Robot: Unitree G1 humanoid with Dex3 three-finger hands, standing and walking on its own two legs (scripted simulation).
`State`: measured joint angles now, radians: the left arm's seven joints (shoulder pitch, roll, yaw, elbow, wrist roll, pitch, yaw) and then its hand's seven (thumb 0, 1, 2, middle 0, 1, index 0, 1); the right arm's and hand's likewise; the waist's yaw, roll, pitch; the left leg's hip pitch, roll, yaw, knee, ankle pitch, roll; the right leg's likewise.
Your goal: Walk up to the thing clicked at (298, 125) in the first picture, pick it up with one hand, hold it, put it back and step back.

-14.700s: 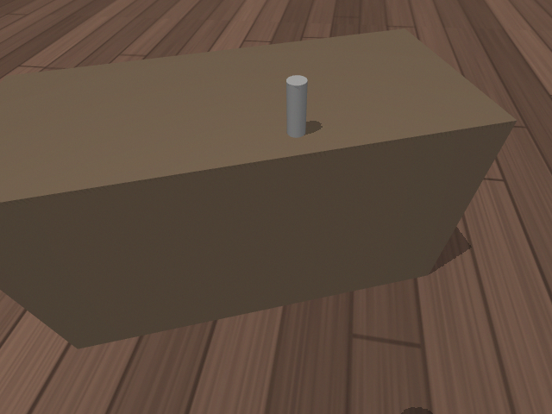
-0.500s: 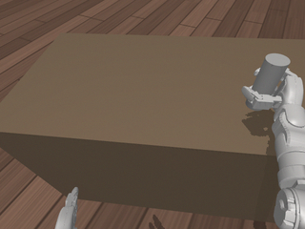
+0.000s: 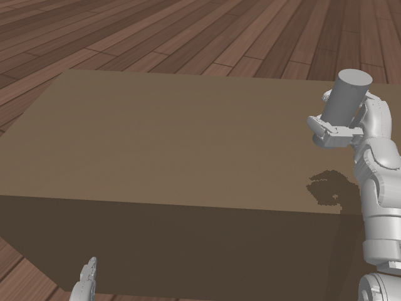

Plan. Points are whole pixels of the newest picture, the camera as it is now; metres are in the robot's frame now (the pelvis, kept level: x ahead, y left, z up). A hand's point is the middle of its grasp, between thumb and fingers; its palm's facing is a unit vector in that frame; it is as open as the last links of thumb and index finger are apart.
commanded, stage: lift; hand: right
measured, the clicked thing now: (338, 112) +0.39 -0.19 +0.23
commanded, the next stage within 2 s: hold in 0.72 s
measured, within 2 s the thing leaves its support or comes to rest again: neither
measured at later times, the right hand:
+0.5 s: hand (345, 115) +0.35 -0.17 +0.25, palm faces +0.17 +0.98 -0.02, open 7.6 cm
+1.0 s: hand (359, 109) +0.33 -0.18 +0.28, palm faces +0.17 +0.98 -0.03, open 7.6 cm
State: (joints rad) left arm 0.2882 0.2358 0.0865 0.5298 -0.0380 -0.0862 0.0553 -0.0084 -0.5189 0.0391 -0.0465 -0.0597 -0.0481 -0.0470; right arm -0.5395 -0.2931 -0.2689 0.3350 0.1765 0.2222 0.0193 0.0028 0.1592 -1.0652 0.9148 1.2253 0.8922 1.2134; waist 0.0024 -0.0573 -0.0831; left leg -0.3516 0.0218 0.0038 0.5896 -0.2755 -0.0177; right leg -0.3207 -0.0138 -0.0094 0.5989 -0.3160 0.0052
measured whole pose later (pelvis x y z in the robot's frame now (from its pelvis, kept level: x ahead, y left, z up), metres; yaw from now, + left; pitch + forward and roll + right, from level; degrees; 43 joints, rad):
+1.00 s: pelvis -0.01 +0.01 +0.01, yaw -1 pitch -2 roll +0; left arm 0.25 0.25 0.10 0.63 -0.05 -0.20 0.05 -0.01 -0.53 0.05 -0.05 -0.05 -0.04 -0.05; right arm -0.50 -0.30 -0.31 -0.06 0.22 0.65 0.02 0.00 0.16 -1.07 0.91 1.23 0.89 1.22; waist -0.01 -0.09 -0.07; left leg -0.25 0.03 0.03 0.54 -0.25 -0.01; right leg -0.22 -0.01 0.02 0.53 -0.27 0.01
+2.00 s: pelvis -0.02 +0.01 +0.00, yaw -2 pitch -3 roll +0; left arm 0.23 0.26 0.07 0.69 -0.04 -0.23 0.05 -0.01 -0.54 0.05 -0.05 -0.05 -0.05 -0.05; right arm -0.51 -0.31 -0.32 -0.12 0.25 0.78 0.05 0.00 0.16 -1.08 0.91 1.24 0.89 1.23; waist -0.02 -0.10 -0.08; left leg -0.24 0.03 0.04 0.54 -0.25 -0.01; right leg -0.21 0.00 0.02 0.53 -0.27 0.01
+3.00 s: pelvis -0.02 +0.01 +0.00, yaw -1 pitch -3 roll +0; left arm 0.23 0.26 0.08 0.66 -0.04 -0.24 0.05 -0.01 -0.53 0.05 -0.05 -0.05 -0.05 -0.05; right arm -0.50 -0.30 -0.33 -0.12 0.24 0.76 0.02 0.00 0.17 -1.09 0.91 1.24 0.89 1.23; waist -0.01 -0.09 -0.08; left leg -0.24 0.03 0.03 0.54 -0.24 -0.01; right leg -0.21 -0.01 0.02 0.53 -0.26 0.02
